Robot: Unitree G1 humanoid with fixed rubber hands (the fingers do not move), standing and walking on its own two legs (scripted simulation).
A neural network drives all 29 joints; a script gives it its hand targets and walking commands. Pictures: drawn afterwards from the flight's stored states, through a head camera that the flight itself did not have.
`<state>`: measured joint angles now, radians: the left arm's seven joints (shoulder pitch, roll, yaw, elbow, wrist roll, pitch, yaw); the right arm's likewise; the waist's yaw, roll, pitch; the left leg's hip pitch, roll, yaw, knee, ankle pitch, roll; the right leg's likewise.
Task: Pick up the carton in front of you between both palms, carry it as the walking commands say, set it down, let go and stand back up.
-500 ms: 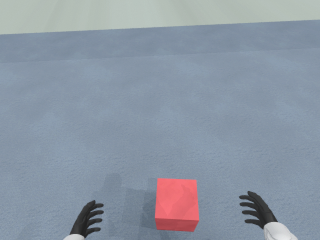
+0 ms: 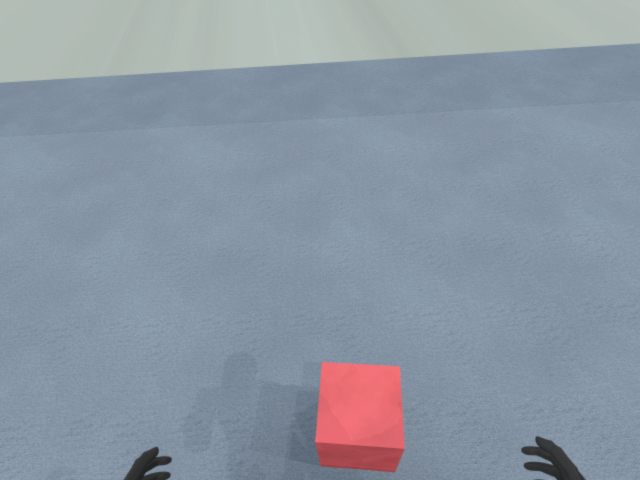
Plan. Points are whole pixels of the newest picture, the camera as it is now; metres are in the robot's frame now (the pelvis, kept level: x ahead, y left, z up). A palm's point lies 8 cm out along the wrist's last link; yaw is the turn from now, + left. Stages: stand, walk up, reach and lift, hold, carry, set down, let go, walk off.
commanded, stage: stand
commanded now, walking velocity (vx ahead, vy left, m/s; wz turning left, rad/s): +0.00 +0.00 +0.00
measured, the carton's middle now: (359, 418) +0.39 -0.04 -0.65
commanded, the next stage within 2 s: none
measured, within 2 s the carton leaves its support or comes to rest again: neither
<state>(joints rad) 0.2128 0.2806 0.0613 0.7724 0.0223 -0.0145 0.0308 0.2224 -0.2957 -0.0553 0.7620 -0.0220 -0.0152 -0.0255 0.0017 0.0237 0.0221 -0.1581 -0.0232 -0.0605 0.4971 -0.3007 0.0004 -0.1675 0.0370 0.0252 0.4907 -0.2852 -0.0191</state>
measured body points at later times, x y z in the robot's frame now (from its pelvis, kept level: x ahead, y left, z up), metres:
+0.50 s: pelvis -0.02 +0.00 +0.00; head -0.02 -0.01 +0.45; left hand +0.08 +0.29 -0.11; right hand +0.08 -0.29 -0.12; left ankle -0.02 +0.12 -0.74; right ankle -0.01 -0.11 -0.74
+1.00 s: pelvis -0.03 +0.00 +0.01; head -0.03 -0.01 +0.46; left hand +0.06 +0.29 -0.11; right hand +0.06 -0.30 -0.12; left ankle -0.02 +0.12 -0.74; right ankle -0.01 -0.11 -0.74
